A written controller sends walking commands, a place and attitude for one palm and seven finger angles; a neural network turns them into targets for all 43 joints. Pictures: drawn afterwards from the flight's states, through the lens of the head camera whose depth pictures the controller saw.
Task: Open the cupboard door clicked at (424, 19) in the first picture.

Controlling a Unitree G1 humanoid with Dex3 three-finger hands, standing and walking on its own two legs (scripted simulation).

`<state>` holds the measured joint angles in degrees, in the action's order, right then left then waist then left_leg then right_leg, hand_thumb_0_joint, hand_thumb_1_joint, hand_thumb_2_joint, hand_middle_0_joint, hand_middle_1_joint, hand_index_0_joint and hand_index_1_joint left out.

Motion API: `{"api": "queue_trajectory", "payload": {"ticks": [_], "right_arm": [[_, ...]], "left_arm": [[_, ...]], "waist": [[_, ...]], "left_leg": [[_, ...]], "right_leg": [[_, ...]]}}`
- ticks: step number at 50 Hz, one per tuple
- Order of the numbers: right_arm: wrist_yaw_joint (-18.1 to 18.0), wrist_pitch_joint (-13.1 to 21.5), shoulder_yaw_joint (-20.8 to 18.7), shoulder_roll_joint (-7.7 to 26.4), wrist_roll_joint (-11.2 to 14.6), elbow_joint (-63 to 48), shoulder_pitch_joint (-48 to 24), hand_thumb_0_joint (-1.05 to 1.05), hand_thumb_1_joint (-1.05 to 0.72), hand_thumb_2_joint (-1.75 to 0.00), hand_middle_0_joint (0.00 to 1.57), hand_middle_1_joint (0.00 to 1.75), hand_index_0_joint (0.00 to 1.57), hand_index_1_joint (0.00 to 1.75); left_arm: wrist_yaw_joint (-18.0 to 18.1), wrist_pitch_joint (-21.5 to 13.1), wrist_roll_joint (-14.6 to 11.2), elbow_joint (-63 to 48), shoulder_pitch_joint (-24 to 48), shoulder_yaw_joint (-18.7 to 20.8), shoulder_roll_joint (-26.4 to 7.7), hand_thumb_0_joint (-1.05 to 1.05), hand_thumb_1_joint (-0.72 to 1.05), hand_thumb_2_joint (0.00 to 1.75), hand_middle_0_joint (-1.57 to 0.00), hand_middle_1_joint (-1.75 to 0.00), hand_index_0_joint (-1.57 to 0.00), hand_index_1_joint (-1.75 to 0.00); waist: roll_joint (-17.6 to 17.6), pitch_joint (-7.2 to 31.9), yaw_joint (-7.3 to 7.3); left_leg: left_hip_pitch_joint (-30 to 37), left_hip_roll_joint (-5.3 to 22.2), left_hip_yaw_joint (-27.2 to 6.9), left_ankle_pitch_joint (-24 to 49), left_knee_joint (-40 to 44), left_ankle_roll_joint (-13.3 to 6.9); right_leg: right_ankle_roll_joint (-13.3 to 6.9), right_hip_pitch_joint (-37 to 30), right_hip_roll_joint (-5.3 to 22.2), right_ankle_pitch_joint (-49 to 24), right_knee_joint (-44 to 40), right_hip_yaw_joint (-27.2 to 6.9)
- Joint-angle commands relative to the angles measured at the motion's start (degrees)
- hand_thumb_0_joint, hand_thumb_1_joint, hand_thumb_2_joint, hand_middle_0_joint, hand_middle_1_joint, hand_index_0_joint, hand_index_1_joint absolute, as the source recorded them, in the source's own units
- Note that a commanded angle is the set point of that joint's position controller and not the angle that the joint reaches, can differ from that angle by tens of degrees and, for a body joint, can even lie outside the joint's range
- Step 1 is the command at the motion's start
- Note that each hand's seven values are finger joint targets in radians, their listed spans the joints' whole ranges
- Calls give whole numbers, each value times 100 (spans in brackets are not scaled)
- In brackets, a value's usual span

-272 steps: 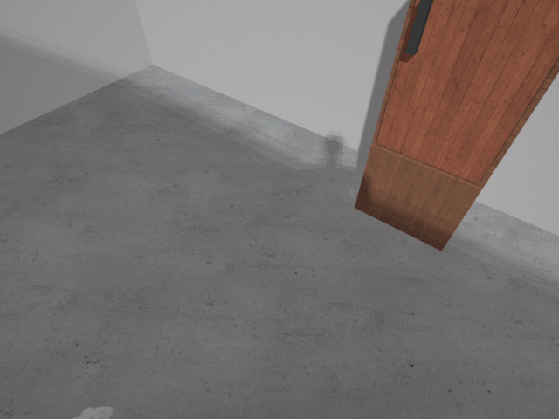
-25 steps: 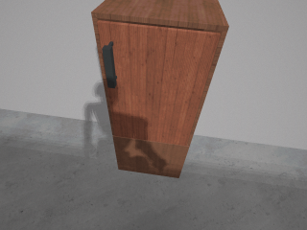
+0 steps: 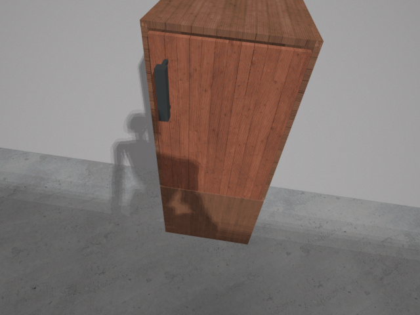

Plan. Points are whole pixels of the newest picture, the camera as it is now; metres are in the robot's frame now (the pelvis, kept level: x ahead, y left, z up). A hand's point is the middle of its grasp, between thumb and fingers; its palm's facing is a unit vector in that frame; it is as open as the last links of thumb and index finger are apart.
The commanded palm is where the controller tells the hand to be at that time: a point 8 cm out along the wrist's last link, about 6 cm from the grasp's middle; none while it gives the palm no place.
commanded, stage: look again from close up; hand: left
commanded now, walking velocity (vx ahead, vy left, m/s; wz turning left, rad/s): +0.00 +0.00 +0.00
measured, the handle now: (165, 90) +0.63 +0.17 +0.11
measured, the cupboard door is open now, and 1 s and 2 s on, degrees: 0 0 0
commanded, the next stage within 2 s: shuffle to correct the standing spot in 0.20 s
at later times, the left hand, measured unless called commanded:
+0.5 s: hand out of the picture -0.06 +0.17 -0.18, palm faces +0.03 -0.99 -0.14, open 7.3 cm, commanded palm none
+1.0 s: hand out of the picture +0.11 +0.21 -0.17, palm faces -0.07 -0.98 -0.16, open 7.3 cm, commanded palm none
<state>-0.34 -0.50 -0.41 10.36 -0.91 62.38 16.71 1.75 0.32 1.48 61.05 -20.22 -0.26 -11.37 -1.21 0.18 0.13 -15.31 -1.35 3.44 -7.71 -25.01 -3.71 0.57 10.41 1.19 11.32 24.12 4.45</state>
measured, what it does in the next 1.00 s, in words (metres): lifts its right foot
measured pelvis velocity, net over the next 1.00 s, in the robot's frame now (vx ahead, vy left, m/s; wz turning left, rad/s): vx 0.06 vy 0.03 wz -0.11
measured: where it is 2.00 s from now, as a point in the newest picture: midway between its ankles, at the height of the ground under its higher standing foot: outside the picture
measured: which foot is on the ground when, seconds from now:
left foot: down 0.00-1.00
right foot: down 0.00-0.74, up 0.76-1.00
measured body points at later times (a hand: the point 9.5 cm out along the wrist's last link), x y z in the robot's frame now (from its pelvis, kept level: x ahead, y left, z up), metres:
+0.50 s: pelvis +0.00 +0.02 +0.00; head -0.02 +0.03 +0.45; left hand -0.06 +0.22 -0.16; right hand +0.00 -0.21 -0.15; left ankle +0.07 +0.07 -0.74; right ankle +0.02 -0.13 -0.74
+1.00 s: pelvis +0.06 +0.03 +0.01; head +0.06 +0.05 +0.46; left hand +0.11 +0.26 -0.15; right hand -0.02 -0.16 -0.14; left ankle +0.06 +0.10 -0.74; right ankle +0.09 -0.12 -0.67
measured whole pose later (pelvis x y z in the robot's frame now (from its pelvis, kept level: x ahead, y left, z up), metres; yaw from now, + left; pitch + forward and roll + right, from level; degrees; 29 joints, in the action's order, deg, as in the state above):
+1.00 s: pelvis +0.06 +0.03 +0.01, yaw -6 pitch -1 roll -1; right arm -1.9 3.4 -1.1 4.2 -1.2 63.7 25.0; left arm 0.1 0.9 2.1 59.1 -16.2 3.8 -10.1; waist -1.7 0.9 -1.5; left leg -8.0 -1.0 8.5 -10.8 -18.9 -4.8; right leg 0.8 30.4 5.0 10.9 54.0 2.3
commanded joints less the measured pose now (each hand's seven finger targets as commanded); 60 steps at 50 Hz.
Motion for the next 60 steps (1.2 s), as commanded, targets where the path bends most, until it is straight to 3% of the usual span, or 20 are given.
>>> {"api": "queue_trajectory", "payload": {"ticks": [1,15,19,23,27,30,31,33,35,36,37,38,39,41,44,49,54,57,59,60], "right_arm": [[-54,104,-190,753,22,-237,81,0,-90,-90,20,30,20,30],[-74,80,-218,503,46,-152,211,0,-90,-90,20,30,20,30],[-86,14,-261,522,8,-138,286,0,-90,-90,20,30,20,30],[-99,25,-312,552,-5,-228,230,0,-90,-90,20,30,20,30],[-84,54,-305,380,-11,-311,202,0,-90,-90,20,30,20,30],[-41,75,-260,36,-15,-419,177,0,-90,-90,20,30,20,30],[-19,103,-271,1,-23,-435,169,0,-90,-90,20,30,20,30],[20,182,-270,-50,15,-480,276,0,-90,-90,20,30,20,30],[-3,241,-223,-159,12,-288,832,0,-90,-90,20,30,20,30],[-70,262,-261,56,1,-174,1162,0,-90,-90,20,30,20,30],[-143,265,-355,503,-47,-120,1492,0,-90,-90,20,30,20,30],[-157,279,-440,756,-56,-126,1615,0,-90,-90,20,30,20,30],[-152,281,-404,636,-47,-142,1390,0,-90,-90,20,30,20,30],[-150,368,-302,355,-20,-235,979,0,-90,-90,20,30,20,30],[-185,482,-241,190,12,-139,987,0,-90,-90,20,30,20,30],[-222,473,-232,113,-20,70,1368,0,-90,-90,20,30,20,30],[-230,368,-164,20,-55,180,1322,0,-90,-90,20,30,20,30],[-215,282,-216,110,-22,194,1189,0,-90,-90,20,30,20,30],[-167,269,-197,-180,38,140,1223,0,-90,-90,20,30,20,30],[-141,218,-206,-265,63,109,1248,0,-90,-90,20,30,20,30]], "left_arm": [[71,-106,0,-163,-402,107,-469,0,90,90,-20,-30,-20,-30],[109,-99,31,4,-822,100,-140,0,90,90,-20,-30,-20,-30],[58,-32,64,76,-1065,142,-18,0,90,90,-20,-30,-20,-30],[-25,-2,52,48,-1248,215,68,0,90,90,-20,-30,-20,-30],[-41,-53,42,37,-1348,293,47,0,90,90,-20,-30,-20,-30],[13,-110,-11,29,-1347,421,-267,0,90,90,-20,-30,-20,-30],[40,-158,-28,-35,-1165,453,-344,0,90,90,-20,-30,-20,-30],[65,-209,8,-186,-771,471,-382,0,90,90,-20,-30,-20,-30],[19,-159,10,-238,-494,415,-251,0,90,90,-20,-30,-20,-30],[-31,-121,-13,-273,-473,378,-69,0,90,90,-20,-30,-20,-30],[-89,-122,-41,-405,-420,340,181,0,90,90,-20,-30,-20,-30],[-99,-113,10,-577,-92,343,134,0,90,90,-20,-30,-20,-30],[-101,-98,73,-566,115,346,59,0,90,90,-20,-30,-20,-30],[-144,-135,74,-399,-126,350,174,0,90,90,-20,-30,-20,-30],[-200,-97,50,-334,-155,348,244,0,90,90,-20,-30,-20,-30],[-209,-46,24,-533,451,362,185,0,90,90,-20,-30,-20,-30],[-97,-30,-36,-621,852,239,264,0,90,90,-20,-30,-20,-30],[-24,-78,-58,-458,484,254,111,0,90,90,-20,-30,-20,-30],[55,-151,-61,-337,151,305,-264,0,90,90,-20,-30,-20,-30],[70,-142,-77,-334,187,300,-396,0,90,90,-20,-30,-20,-30]], "waist": [[278,-432,-3],[247,-496,1],[386,-632,44],[377,-742,117],[-130,-804,137],[-1047,-771,91],[-1059,-673,14],[-653,-633,-130],[-246,-669,-329],[402,-788,-377],[1509,-923,-457],[1677,-1064,-506],[933,-1231,-400],[279,-1089,-109],[524,-747,-26],[452,-713,-160],[732,-429,-187],[605,-145,30],[154,21,84],[240,-73,0]], "left_leg": [[-276,811,-1105,-1702,1086,133],[-219,818,-1118,-1825,1252,148],[-361,913,-1107,-2958,1372,101],[-534,1006,-974,-3073,1278,39],[-757,660,-591,-2856,549,116],[-1151,150,142,-1718,-1443,267],[-1070,223,112,-1469,-2022,243],[-875,430,-84,-1680,-1795,197],[511,274,97,-1482,-445,225],[877,610,-650,-2226,229,80],[945,1624,-2104,-3408,1298,-318],[787,2385,-3212,-4178,2030,-752],[295,2431,-3232,-4050,2161,-814],[-33,2118,-2367,-2928,2036,-705],[305,1675,-1366,-1535,1893,-504],[857,1733,-1102,-617,1824,-519],[736,1508,-472,2308,950,-436],[444,1240,-274,1928,276,-135],[-392,787,-94,368,-27,265],[-558,605,-57,-433,78,372]], "right_leg": [[-185,252,473,616,-473,-577],[-131,340,422,510,-404,-527],[-167,500,208,1419,-184,-450],[-287,466,77,1318,53,-430],[-539,503,329,2067,-365,-1108],[-1025,493,1266,3273,-1353,-2523],[-1158,624,1520,3232,-1550,-2802],[-1147,800,1530,2698,-1341,-2459],[-822,1751,875,2620,-541,-1569],[-588,2257,350,2480,306,-1196],[-295,2792,-181,2006,1603,-402],[-222,3117,-9,1680,2722,-221],[-257,3027,236,1373,3455,-513],[-174,2745,484,689,3727,-575],[-42,2589,500,38,3442,-428],[51,2775,554,-154,2713,-327],[59,1438,343,-59,1263,-43],[31,100,228,-734,63,44],[-218,-919,933,-2751,156,-719],[-371,-906,1317,-3392,342,-811]]}}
